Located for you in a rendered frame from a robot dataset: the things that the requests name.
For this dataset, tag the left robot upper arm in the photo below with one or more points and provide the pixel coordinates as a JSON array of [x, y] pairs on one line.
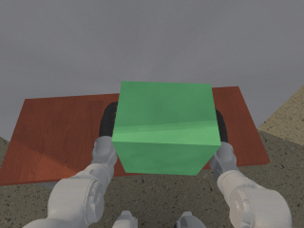
[[74, 203]]

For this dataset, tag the table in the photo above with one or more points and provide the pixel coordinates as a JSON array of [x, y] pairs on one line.
[[54, 137]]

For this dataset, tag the carton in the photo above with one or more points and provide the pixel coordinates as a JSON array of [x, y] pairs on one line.
[[165, 128]]

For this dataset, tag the robot left hand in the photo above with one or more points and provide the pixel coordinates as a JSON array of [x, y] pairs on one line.
[[107, 121]]

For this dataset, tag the robot right thigh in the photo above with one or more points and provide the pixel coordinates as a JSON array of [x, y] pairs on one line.
[[189, 222]]

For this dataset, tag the robot right forearm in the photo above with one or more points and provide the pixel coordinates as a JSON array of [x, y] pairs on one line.
[[227, 176]]

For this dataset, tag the right robot shin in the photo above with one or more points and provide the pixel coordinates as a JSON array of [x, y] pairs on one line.
[[186, 213]]

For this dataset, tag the robot left forearm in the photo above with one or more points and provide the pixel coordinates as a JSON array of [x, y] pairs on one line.
[[101, 168]]

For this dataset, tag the robot right hand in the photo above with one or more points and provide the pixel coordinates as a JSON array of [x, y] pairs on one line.
[[221, 127]]

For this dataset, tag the right robot upper arm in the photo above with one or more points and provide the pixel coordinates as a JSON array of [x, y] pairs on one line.
[[259, 208]]

